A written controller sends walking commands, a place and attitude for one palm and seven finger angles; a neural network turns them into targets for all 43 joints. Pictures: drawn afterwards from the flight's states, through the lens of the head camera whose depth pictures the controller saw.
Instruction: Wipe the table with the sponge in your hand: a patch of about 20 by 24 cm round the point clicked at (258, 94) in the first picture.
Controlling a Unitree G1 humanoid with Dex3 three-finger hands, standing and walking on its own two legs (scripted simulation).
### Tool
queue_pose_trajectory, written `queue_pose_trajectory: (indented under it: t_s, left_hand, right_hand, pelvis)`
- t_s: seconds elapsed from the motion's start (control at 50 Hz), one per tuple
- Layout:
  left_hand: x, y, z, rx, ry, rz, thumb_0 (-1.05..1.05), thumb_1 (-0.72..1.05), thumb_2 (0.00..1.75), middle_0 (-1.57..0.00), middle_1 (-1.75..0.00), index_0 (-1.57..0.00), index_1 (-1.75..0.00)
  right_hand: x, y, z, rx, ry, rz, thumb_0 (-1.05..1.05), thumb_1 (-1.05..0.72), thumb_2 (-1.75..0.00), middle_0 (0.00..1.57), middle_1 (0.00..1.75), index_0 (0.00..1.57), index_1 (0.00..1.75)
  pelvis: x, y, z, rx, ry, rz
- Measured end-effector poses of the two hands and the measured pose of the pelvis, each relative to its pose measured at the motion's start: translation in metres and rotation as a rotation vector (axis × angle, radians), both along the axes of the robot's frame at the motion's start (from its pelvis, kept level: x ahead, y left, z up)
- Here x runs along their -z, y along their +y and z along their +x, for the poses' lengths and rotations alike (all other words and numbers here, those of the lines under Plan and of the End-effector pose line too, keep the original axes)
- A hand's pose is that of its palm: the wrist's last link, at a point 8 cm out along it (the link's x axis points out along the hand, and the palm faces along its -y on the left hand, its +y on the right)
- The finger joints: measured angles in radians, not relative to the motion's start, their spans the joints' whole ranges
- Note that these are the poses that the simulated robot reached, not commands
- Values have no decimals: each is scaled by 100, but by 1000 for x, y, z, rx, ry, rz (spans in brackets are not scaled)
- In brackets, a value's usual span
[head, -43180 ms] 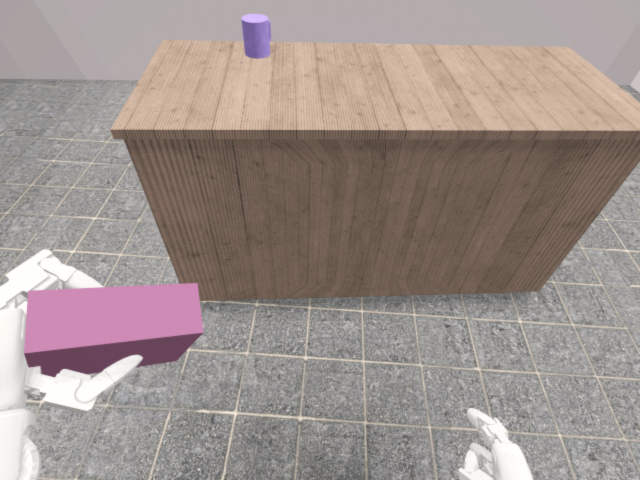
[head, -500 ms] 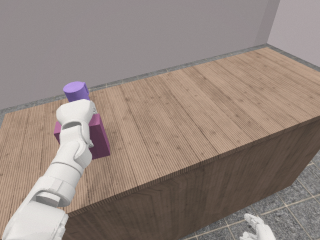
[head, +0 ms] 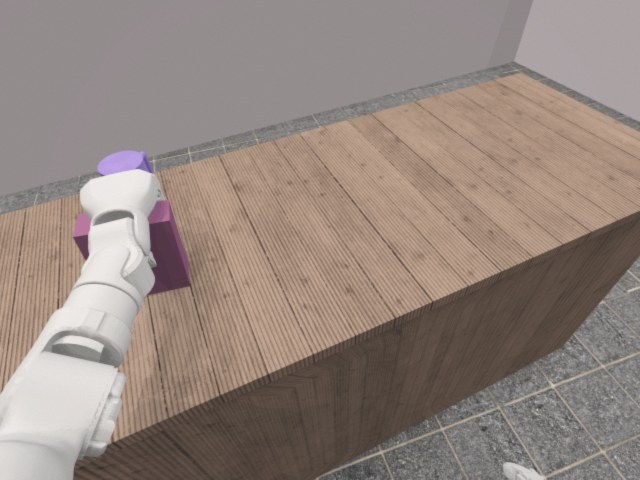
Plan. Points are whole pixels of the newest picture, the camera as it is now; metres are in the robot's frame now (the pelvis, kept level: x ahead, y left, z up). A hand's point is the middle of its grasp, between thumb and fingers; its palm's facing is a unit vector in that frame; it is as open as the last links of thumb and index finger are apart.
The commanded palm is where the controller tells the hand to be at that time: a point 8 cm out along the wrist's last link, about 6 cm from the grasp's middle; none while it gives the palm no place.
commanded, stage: wipe forward along the middle lane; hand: left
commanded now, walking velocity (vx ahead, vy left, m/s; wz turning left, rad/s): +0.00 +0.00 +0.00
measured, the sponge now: (142, 263) +0.40 +0.28 +0.05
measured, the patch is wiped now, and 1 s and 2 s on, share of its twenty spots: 0.90 0.95 0.95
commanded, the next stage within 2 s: slide back across to the first lane in 0.06 s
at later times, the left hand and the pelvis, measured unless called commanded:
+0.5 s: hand (108, 223) +0.42 +0.31 +0.12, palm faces -0.02 -0.01 -1.00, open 9.4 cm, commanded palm +0.39 +0.31 +0.17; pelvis +0.02 +0.02 +0.00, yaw +0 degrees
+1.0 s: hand (75, 241) +0.39 +0.34 +0.12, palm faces -0.02 -0.02 -1.00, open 9.4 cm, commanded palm +0.36 +0.34 +0.17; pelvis +0.03 +0.04 +0.00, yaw +1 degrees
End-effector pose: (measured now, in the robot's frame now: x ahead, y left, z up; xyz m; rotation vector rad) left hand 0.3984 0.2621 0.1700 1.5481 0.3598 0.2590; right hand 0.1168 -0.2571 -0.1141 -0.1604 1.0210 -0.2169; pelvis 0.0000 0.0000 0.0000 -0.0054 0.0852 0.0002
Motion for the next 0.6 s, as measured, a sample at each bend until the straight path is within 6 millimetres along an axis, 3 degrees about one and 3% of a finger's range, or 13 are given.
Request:
queue_pose_trajectory:
  t_s: [0.16, 0.3, 0.42, 0.6]
  left_hand:
    - [0, 7, 15, 3, 9, -7, 0, -50, 108, -80, -139, -85, -138]
    - [1, 14, 19, 13, -18, -16, 0, -50, 108, -80, -140, -85, -138]
    - [1, 26, 12, -9, -50, -42, 0, -49, 108, -79, -141, -84, -139]
    - [-1, 63, -5, -73, -21, -21, -1, -48, 107, -78, -142, -83, -140]
  right_hand:
    - [3, 4, -6, 15, 37, -3, 1, -90, -90, 20, 30, 20, 30]
    - [0, 13, 0, 21, 29, 5, 1, -90, -90, 20, 30, 20, 30]
    - [-7, 22, 18, 5, -7, 10, 1, -90, -90, 20, 30, 20, 30]
    - [-17, 39, 56, -56, -76, 7, 1, -90, -90, 20, 30, 20, 30]
  pelvis:
    - [0, 7, 6, 0, 20, -5]
    - [-1, 14, 12, 10, 25, -7]
    - [-2, 20, 18, 11, 6, -9]
    - [-3, 29, 23, -11, -13, -13]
